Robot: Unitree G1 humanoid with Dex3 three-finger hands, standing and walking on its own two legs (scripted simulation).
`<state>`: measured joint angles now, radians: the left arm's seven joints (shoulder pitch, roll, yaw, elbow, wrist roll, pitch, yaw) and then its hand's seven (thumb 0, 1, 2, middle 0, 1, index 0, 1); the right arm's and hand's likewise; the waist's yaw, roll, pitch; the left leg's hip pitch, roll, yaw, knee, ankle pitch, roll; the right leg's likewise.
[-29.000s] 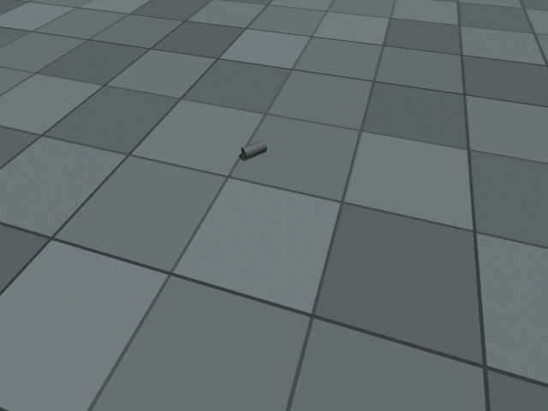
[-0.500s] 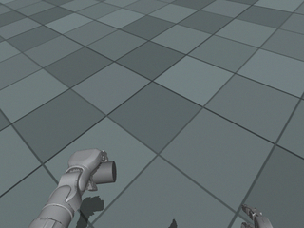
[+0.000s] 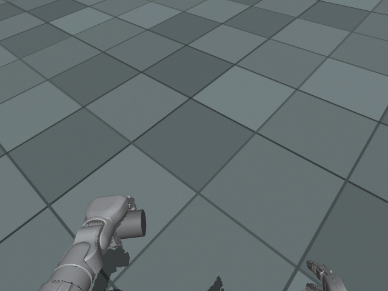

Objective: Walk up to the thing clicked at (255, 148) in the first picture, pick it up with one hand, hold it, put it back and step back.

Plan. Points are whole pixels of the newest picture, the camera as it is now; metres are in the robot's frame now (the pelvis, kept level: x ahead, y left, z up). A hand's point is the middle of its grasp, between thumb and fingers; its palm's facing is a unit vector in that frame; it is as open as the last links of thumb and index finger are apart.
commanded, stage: crouch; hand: left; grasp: from above
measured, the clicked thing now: (116, 225) +0.30 +0.22 -0.08
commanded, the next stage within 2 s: lower in 1.72 s
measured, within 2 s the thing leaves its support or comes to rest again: neither
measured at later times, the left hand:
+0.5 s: hand (133, 237) +0.34 +0.24 -0.28, palm faces -0.43 +0.01 -0.90, open 9.2 cm
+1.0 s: hand (144, 249) +0.36 +0.25 -0.49, palm faces -0.46 -0.04 -0.89, open 9.3 cm
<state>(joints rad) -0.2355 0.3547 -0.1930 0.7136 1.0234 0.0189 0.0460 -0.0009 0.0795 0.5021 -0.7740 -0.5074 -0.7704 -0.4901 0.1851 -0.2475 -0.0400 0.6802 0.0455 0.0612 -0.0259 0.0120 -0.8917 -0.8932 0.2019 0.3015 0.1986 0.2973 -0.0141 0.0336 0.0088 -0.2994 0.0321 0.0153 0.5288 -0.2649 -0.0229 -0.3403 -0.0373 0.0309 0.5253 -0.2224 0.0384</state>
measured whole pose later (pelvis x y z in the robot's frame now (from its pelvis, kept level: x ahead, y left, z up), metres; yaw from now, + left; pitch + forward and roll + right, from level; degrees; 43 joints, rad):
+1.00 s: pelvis -0.06 +0.01 -0.32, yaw +0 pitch +37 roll -4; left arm -0.78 0.52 0.05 1.28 1.21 -0.11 0.42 0.00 0.07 0.53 -0.75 -0.54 -0.75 -0.52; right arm 0.15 -0.25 -0.04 0.76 -0.11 -0.09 0.06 0.01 -0.89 -0.89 0.21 0.30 0.20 0.30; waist -0.18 0.02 -0.15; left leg -1.99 -0.01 -0.10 2.03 -0.70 -0.04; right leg -1.98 -0.03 0.01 1.95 -0.63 0.06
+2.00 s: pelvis -0.07 +0.01 -0.43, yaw -3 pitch +35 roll -8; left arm -0.98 0.69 0.10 1.56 1.27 -0.17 0.46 0.00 0.09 0.43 -0.82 -0.41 -0.82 -0.39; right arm 0.16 -0.28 0.04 0.77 -0.16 -0.10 0.16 0.00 -0.90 -0.89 0.20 0.30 0.20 0.30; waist -0.26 0.01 -0.05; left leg -2.29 -0.03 -0.14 2.39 -0.72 -0.03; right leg -2.26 -0.01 0.02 2.27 -0.63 0.07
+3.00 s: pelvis -0.07 +0.02 -0.48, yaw -8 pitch +30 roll -13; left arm -0.98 0.87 0.23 1.73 1.35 -0.24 0.66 -0.01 0.12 0.34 -0.85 -0.35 -0.84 -0.34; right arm 0.12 -0.33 0.13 0.77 -0.28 -0.20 0.30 0.00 -0.90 -0.89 0.20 0.30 0.20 0.30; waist -0.35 -0.07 0.09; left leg -2.36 -0.04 -0.22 2.59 -0.76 -0.01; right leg -2.29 0.03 -0.04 2.39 -0.64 0.09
